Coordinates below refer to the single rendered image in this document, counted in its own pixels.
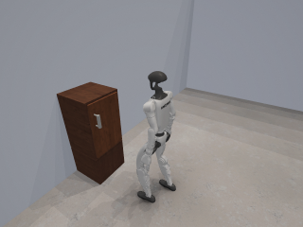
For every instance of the left robot forearm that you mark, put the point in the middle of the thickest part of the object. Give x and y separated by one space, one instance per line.
151 142

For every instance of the cupboard door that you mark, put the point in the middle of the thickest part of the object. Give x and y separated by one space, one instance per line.
110 133

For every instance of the robot left upper arm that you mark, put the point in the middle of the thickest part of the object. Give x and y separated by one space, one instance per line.
149 110

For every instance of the robot right upper arm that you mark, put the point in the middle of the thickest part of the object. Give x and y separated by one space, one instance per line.
172 111

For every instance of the robot right thigh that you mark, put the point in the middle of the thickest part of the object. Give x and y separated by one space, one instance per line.
161 159

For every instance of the robot left hand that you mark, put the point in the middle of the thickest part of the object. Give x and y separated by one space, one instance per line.
147 160

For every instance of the right robot forearm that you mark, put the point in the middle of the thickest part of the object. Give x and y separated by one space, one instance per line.
168 127

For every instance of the handle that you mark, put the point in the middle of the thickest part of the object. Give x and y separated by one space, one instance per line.
98 120

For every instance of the left robot shin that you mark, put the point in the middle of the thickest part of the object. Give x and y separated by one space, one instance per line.
144 181

